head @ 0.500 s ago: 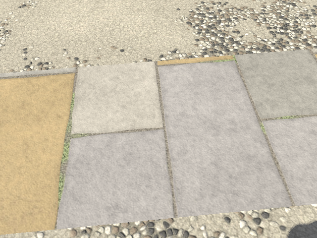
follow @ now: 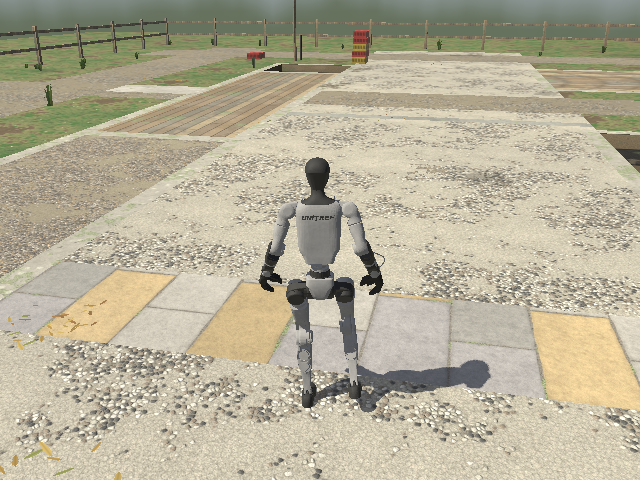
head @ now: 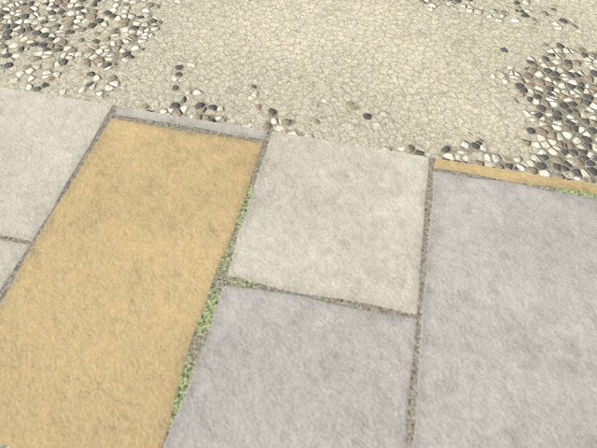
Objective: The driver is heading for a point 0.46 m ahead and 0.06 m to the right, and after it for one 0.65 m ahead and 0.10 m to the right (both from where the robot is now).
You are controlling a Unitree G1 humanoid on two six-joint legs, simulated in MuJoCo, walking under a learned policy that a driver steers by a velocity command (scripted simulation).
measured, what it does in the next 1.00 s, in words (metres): walks ahead: right foot, then left foot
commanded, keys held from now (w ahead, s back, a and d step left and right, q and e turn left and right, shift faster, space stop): w+q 0.18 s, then w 0.18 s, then e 0.64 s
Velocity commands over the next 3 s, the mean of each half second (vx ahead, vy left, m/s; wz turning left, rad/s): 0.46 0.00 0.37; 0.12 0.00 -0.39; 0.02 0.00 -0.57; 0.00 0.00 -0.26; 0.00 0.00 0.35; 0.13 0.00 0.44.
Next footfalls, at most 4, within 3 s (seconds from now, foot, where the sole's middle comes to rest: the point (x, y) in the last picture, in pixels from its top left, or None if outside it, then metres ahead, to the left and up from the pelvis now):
0.30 right None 0.36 -0.13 -0.78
0.74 left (252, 440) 0.46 0.10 -0.78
1.16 right None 0.39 -0.15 -0.78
1.66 left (275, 442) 0.45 0.05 -0.78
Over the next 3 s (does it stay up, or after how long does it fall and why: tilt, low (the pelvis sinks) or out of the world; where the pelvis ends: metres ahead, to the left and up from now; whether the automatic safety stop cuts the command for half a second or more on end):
stays up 0.43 -0.05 0.00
